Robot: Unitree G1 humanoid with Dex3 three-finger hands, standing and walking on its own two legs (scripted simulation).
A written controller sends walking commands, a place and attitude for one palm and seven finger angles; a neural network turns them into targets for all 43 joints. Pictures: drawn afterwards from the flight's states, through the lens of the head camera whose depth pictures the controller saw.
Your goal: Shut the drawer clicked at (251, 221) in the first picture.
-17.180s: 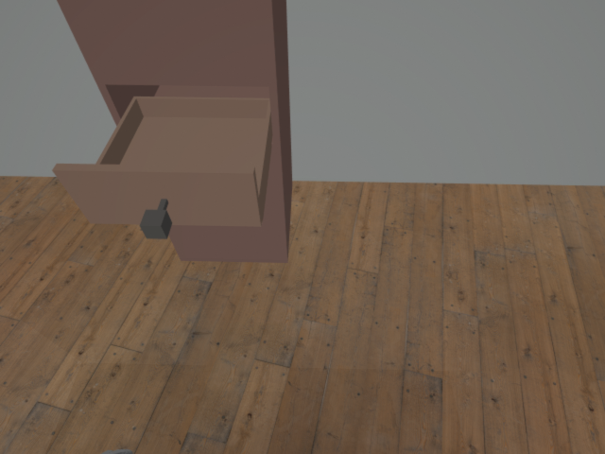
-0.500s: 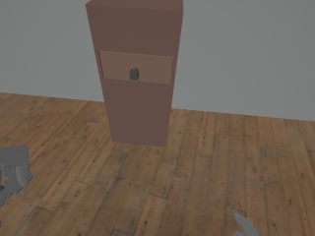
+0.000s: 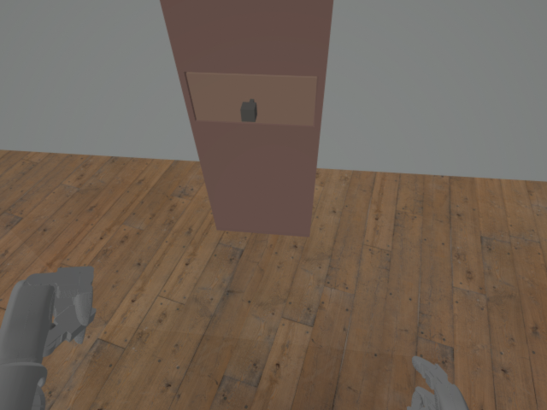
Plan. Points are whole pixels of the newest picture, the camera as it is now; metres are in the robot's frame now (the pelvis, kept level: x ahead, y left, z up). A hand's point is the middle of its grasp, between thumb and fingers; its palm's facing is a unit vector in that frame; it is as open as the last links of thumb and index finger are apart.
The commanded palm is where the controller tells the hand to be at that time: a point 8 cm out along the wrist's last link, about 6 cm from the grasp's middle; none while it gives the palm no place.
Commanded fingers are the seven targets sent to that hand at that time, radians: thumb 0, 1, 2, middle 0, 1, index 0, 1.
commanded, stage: let the arm hang, fingers relaxed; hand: left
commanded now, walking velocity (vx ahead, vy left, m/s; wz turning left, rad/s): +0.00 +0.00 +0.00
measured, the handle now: (250, 108) +0.93 +0.15 -0.07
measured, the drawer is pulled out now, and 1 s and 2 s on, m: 0.00 0.00 0.00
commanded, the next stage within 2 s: look to check the result in 1.04 s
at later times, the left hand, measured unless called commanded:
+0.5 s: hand out of the picture -0.04 +0.22 -0.16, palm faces +0.01 -0.96 -0.28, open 5.1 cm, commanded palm none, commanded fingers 0.00 0.90 0.90 -0.24 -0.34 -0.24 -0.34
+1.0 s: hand out of the picture +0.07 +0.18 -0.16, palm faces +0.00 -0.97 -0.23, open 7.4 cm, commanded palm none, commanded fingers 0.00 0.90 0.90 -0.20 -0.30 -0.20 -0.30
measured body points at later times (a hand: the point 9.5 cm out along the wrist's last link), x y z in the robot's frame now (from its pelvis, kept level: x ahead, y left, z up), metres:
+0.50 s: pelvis +0.00 -0.01 +0.01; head +0.02 -0.01 +0.46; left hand -0.04 +0.27 -0.14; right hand +0.00 -0.26 -0.15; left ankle +0.05 +0.10 -0.73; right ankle +0.01 -0.13 -0.73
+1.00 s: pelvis +0.02 -0.01 +0.01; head +0.03 -0.02 +0.46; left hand +0.07 +0.23 -0.14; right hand +0.05 -0.26 -0.15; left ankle +0.05 +0.10 -0.73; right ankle +0.01 -0.13 -0.73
